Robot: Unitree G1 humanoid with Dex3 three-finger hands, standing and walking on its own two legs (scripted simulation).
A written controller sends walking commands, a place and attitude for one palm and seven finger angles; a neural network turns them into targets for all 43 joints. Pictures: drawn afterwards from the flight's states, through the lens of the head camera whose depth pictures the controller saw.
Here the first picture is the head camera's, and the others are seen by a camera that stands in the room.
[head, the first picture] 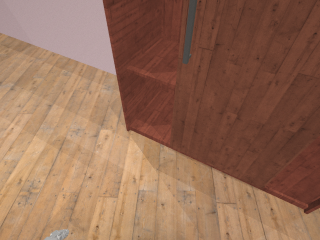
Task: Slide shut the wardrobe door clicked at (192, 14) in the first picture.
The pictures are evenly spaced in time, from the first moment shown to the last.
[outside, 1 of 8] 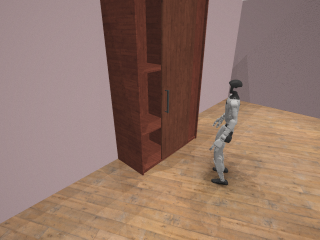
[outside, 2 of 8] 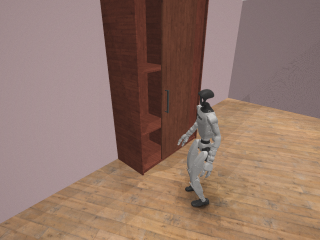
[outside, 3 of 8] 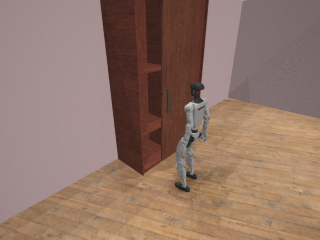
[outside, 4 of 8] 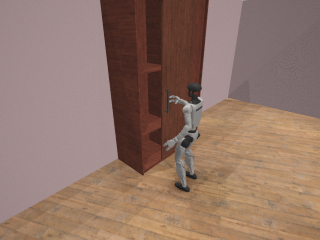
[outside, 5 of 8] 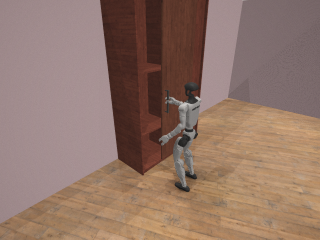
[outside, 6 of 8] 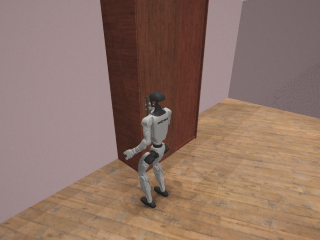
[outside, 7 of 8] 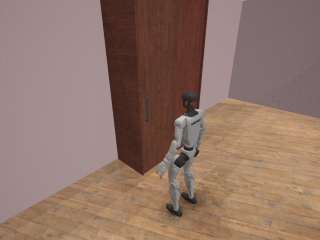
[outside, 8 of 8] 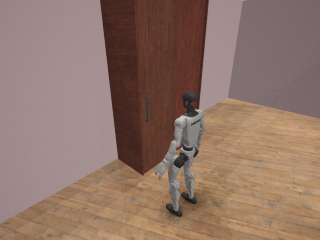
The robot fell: no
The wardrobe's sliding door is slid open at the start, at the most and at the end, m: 0.37 0.37 0.00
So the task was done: yes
